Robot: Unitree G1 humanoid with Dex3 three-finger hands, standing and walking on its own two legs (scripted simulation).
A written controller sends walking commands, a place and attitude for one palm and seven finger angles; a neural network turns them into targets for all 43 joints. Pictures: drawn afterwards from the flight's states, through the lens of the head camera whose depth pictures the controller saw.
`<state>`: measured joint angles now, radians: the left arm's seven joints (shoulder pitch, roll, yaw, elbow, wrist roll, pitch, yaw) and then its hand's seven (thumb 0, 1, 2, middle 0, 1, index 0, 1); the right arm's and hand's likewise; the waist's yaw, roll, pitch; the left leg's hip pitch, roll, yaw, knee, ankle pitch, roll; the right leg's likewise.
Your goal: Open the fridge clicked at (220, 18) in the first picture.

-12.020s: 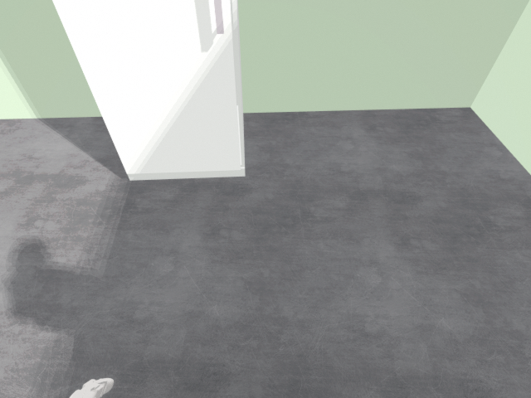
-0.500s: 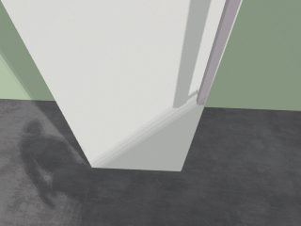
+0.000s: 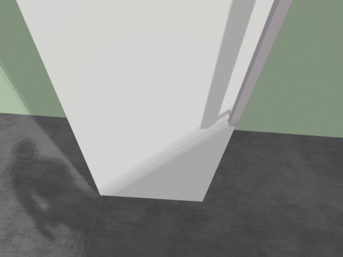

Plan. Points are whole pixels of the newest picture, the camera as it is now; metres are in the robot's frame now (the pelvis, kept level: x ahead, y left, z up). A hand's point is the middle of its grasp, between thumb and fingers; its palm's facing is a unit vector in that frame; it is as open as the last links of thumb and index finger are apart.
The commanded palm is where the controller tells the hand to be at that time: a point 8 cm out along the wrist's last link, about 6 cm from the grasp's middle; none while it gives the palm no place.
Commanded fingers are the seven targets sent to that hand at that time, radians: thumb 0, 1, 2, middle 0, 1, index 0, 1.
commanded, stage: come to a stop and stand still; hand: right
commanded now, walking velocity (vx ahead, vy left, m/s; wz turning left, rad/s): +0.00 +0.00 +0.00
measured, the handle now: (255, 56) +0.52 -0.15 +0.24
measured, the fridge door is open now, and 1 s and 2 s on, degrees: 0 0 0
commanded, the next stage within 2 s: look again from close up in 0.10 s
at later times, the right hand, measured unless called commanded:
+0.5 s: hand out of the picture +0.00 -0.18 -0.17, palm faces +0.03 +0.98 -0.22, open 7.4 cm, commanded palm none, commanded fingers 0.00 -0.90 -0.90 0.20 0.30 0.20 0.30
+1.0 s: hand out of the picture +0.01 -0.21 -0.17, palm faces +0.01 +0.97 -0.25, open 7.4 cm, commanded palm none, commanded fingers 0.00 -0.90 -0.90 0.20 0.30 0.20 0.30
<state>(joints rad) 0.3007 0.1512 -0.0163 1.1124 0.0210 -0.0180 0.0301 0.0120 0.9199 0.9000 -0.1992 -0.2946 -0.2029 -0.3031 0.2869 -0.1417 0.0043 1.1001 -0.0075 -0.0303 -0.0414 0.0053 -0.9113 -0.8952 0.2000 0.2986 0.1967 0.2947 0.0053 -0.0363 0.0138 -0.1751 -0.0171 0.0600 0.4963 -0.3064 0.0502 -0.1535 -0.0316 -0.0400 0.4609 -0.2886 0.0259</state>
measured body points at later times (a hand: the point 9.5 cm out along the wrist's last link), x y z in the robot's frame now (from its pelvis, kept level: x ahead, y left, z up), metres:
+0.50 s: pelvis -0.01 +0.00 +0.00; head +0.00 +0.00 +0.45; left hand +0.00 +0.22 -0.16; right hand +0.00 -0.23 -0.15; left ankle -0.02 +0.08 -0.74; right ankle -0.03 -0.14 -0.74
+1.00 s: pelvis -0.02 -0.01 +0.00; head -0.01 -0.01 +0.45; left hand +0.00 +0.23 -0.16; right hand +0.01 -0.26 -0.15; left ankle -0.02 +0.08 -0.74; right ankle -0.03 -0.14 -0.74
